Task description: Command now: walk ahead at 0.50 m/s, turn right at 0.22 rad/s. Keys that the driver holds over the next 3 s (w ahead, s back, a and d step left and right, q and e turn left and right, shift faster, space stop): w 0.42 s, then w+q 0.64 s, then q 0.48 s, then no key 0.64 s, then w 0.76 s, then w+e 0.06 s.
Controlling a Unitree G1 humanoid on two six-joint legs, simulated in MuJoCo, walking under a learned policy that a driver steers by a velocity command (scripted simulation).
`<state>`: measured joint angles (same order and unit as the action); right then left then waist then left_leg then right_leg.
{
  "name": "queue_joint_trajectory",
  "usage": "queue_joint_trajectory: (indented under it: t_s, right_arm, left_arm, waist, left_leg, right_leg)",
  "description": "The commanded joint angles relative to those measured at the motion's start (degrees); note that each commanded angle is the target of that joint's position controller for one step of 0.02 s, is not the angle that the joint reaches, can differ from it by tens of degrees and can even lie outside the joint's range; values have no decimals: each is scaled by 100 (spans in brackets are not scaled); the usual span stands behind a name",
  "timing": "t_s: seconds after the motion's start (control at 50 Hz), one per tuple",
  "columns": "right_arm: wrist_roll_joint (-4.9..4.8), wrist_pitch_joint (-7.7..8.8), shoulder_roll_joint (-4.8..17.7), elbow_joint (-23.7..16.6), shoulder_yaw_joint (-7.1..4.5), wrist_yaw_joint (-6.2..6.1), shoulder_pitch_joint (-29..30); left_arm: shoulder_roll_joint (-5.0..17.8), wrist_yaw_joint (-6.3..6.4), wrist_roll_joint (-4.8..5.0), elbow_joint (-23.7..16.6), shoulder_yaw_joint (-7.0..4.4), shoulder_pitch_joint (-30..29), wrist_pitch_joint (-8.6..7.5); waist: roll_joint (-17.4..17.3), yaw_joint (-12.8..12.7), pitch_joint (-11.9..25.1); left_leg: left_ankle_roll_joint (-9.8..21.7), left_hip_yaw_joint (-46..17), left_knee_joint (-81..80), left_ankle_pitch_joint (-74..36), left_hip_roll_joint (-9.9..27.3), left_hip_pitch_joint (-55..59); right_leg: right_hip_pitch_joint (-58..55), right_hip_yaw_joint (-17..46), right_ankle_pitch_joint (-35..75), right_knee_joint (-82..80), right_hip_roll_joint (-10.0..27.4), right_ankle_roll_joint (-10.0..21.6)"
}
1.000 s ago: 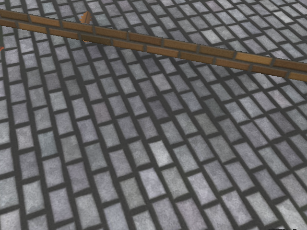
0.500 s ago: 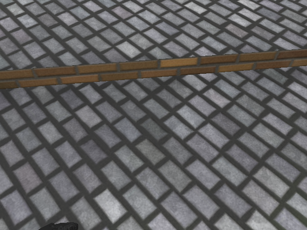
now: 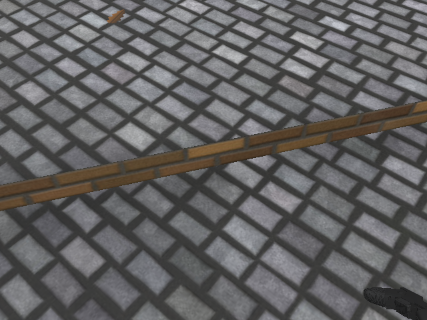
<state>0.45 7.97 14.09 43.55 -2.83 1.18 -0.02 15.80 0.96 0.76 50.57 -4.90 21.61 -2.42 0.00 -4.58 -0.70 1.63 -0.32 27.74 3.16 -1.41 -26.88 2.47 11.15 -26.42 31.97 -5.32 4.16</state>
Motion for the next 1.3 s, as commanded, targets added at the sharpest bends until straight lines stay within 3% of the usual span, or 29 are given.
queue_joint_trajectory:
  t_s: [0.02, 0.04, 0.08, 0.12, 0.16, 0.3, 0.42, 0.46, 0.48, 0.5, 0.52, 0.54, 0.56, 0.58, 0.6, 0.62, 0.7, 0.82, 0.92, 0.96, 1.0, 1.02, 1.04, 1.06, 1.08, 1.1, 1.12, 1.16, 1.3]
  right_arm:
    - [-52, -17, 1393, 344, -462, 21, -2372]
    - [-169, -38, 971, 271, -324, 36, -2096]
    - [-64, -127, 708, 134, -208, 26, -1274]
    - [13, -111, 563, 152, -134, 28, -1102]
    - [-32, -100, 607, 249, -134, 29, -1196]
    - [-147, -188, 1008, 553, -216, -99, -1717]
    - [-193, -327, 1116, 877, -233, -124, -2237]
    - [-201, -394, 1205, 911, -256, -143, -2208]
    - [-217, -416, 1209, 890, -244, -152, -2108]
    - [-166, -413, 1061, 806, -177, -152, -2035]
    - [-71, -343, 557, 618, -14, -137, -2315]
    - [-156, -253, 364, 696, 60, -133, -2667]
    - [-299, -217, 999, 657, -119, -127, -2262]
    - [-337, -218, 1066, 533, -155, -130, -1857]
    - [158, -364, 840, 663, -128, -70, -1864]
    - [262, -500, 648, 681, -120, -23, -1995]
    - [129, -748, 512, 574, -118, 160, -1831]
    - [129, -709, 343, 142, -13, 300, -633]
    - [173, -704, 422, -168, 8, 353, 26]
    - [202, -700, 466, -175, -16, 316, -75]
    - [236, -635, 612, 73, -117, 223, -1007]
    - [304, -593, 910, 397, -260, 143, -2076]
    - [299, -617, 1735, 408, -495, 39, -2563]
    - [91, -669, 1868, 338, -512, 12, -2474]
    - [12, -702, 1761, 391, -484, -18, -2227]
    - [-8, -682, 1413, 367, -395, -60, -1855]
    - [-9, -656, 1182, 303, -334, -88, -1531]
    - [-53, -607, 961, 216, -247, -82, -1163]
    - [-10, -671, 1181, 291, -305, -110, -1579]
  left_arm:
    - [190, -40, 90, -305, 85, 739, -165]
    - [702, -46, 153, -378, -14, 292, -203]
    - [722, -54, 62, -640, -26, -681, -243]
    - [570, -53, -16, -636, -51, -629, -222]
    - [348, -56, -9, -610, -10, -555, -181]
    - [142, -120, -42, -949, 127, -1847, -211]
    - [294, -274, 32, -1262, 146, -2668, -276]
    - [477, -291, 14, -1218, 72, -2378, -326]
    - [646, -268, -7, -1045, -24, -1776, -345]
    - [978, -214, -64, -778, -165, -777, -361]
    - [1531, -156, -172, -642, -305, 123, -338]
    - [1338, -165, -95, -551, -251, 291, -271]
    - [914, -163, -67, -578, -120, 16, -263]
    - [725, -153, -58, -623, -50, -387, -272]
    - [425, -124, -466, -553, 85, -666, -239]
    - [373, -102, -423, -521, 103, -815, -244]
    - [502, -128, -241, -387, 66, -834, -387]
    - [552, -90, -225, -98, 47, -412, -405]
    - [713, -20, -241, 152, 19, 34, -304]
    - [841, 1, -261, 207, -1, 74, -230]
    - [951, 10, -236, 219, -11, 67, -133]
    - [907, 12, -230, 114, 23, -3, -113]
    - [383, -77, -128, -328, 161, 131, -173]
    - [623, -113, -241, -463, 89, -311, -228]
    - [703, -133, -218, -551, 67, -796, -241]
    - [540, -116, -154, -504, 130, -726, -279]
    - [492, -77, -193, -402, 134, -601, -239]
    - [464, -46, -344, -310, 143, -290, -34]
    - [410, -20, -255, -608, 185, -1005, 168]
  waist:
    - [-1814, 908, 2240]
    - [-1067, 988, 1431]
    - [-227, 788, 166]
    - [-396, 526, 79]
    - [-537, 454, 127]
    - [-396, 781, -72]
    - [-454, 926, -288]
    - [-518, 660, -135]
    - [-487, 304, 204]
    - [-364, -125, 893]
    - [644, -280, 1870]
    - [1638, -190, 2469]
    - [994, -248, 1644]
    - [796, -111, 973]
    - [214, 208, 356]
    - [421, 425, 113]
    - [663, 619, -11]
    - [427, 381, -320]
    - [387, 213, -479]
    - [457, 288, -347]
    - [426, 699, 257]
    - [108, 1168, 863]
    - [-1278, 1149, 1535]
    - [-1050, 1109, 1758]
    - [-451, 1074, 948]
    - [-157, 799, 330]
    - [8, 536, 30]
    - [-149, 230, 160]
    - [-423, 446, 355]
  left_leg:
    - [1746, -4156, -790, 1250, 2430, 5016]
    - [1498, -4103, -1057, 2333, 2285, 4504]
    - [1199, -2739, -1401, 1614, 1832, 2828]
    - [1079, -2081, -1605, 664, 1490, 2145]
    - [1124, -1661, -1785, 163, 1366, 1943]
    - [960, -633, -2066, -429, 1108, 1860]
    - [863, -732, -1668, -616, 1550, 2710]
    - [756, -828, -1194, -1419, 1581, 2794]
    - [639, -692, -563, -2177, 1388, 2648]
    - [461, -495, 602, -2047, 1074, 1958]
    - [83, -55, 2743, -89, 363, -75]
    - [-24, -399, 4019, 3025, -26, -1208]
    - [19, -736, 4528, 2812, 308, -1659]
    - [53, -584, 4469, 2290, 565, -1732]
    - [108, -403, 3908, 1687, 624, -1002]
    - [65, -343, 3681, 1581, 694, -616]
    - [0, -220, 3565, 922, 746, -609]
    - [-19, 64, 1825, -176, 723, -869]
    - [313, 525, 894, 274, 521, -672]
    - [514, 761, 720, 814, 229, -308]
    - [809, 946, 338, 1079, -287, 866]
    - [1087, 453, 45, 1009, -116, 2343]
    - [1855, -2254, -191, 1429, 1618, 4266]
    - [2138, -4195, -1068, 737, 2221, 4532]
    - [1976, -3065, -1024, -223, 2021, 4012]
    - [1776, -2270, -952, -1627, 1817, 3152]
    - [1536, -1697, -920, -2687, 1479, 2559]
    - [1343, -1084, -884, -3679, 1096, 1940]
    - [1182, -1113, -724, -3687, 818, 1943]
  right_leg:
    - [3356, -215, -550, 3912, -88, -178]
    - [4000, 75, -443, 4364, 254, -114]
    - [4020, -393, 442, 3982, 752, -115]
    - [3497, -489, 830, 3375, 1061, -135]
    - [3358, -641, 937, 2949, 1137, -201]
    - [3153, -959, 2897, 513, 1027, -425]
    - [3137, -990, 2606, -287, 854, -235]
    - [2471, -1054, 2225, -525, 705, -98]
    - [1549, -1166, 2254, -732, 579, 31]
    - [-26, -918, 2435, -521, 871, 254]
    - [-2363, 882, 2326, -398, 2320, 858]
    - [-2871, 2661, 1428, -1120, 3063, 1314]
    - [-2151, 2194, 857, -1351, 2816, 1069]
    - [-1338, 1394, 913, -1537, 2600, 849]
    - [-117, 635, 1771, -1862, 2385, 555]
    - [459, 111, 2150, -2032, 2180, 402]
    - [804, -778, 2528, -2444, 2005, 480]
    - [302, -1640, 2697, -2584, 1924, 461]
    - [-453, -2032, 3472, -2200, 2126, 293]
    - [-739, -2260, 5048, -1518, 2137, 211]
    - [-692, -2513, 6382, 178, 2022, 118]
    - [176, -2582, 5518, 1655, 1887, -73]
    - [2559, -2681, 2198, 3859, 1151, -439]
    - [3632, -1478, -513, 4698, 447, -528]
    - [4001, -1034, -17, 4651, 824, -464]
    - [3716, -1057, 469, 4181, 1045, -460]
    - [3337, -1043, 544, 3752, 1153, -488]
    - [2641, -1062, 603, 3369, 1125, -628]
    - [2785, -1119, 1323, 2090, 863, -791]
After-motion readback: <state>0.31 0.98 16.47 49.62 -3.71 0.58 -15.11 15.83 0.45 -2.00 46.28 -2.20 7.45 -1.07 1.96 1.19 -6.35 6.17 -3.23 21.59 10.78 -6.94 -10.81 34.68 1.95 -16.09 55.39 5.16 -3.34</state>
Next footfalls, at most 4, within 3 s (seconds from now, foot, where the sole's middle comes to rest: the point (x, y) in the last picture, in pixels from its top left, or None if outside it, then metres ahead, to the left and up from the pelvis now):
0.50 right None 0.43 -0.15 -0.76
1.02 left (210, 261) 0.66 0.10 -0.76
1.50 right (240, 208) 0.87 0.01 -0.76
1.92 left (191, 256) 0.67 0.17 -0.76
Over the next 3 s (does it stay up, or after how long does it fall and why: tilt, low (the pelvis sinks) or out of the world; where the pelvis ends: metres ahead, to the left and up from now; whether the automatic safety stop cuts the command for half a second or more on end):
stays up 0.96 0.36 0.03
